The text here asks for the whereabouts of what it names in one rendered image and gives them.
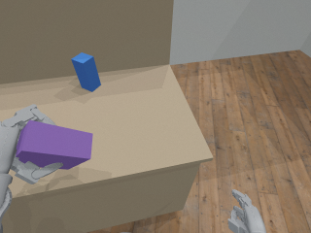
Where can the robot right hand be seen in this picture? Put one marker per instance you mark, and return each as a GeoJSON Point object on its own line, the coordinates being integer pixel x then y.
{"type": "Point", "coordinates": [250, 219]}

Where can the left robot forearm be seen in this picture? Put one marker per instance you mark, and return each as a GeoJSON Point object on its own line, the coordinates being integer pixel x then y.
{"type": "Point", "coordinates": [5, 196]}

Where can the table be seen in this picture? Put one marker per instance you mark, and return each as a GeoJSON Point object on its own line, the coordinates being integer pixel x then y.
{"type": "Point", "coordinates": [146, 144]}

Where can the robot left hand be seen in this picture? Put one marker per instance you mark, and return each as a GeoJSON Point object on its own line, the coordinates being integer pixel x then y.
{"type": "Point", "coordinates": [9, 134]}

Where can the sponge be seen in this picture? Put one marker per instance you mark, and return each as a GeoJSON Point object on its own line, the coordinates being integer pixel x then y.
{"type": "Point", "coordinates": [44, 144]}

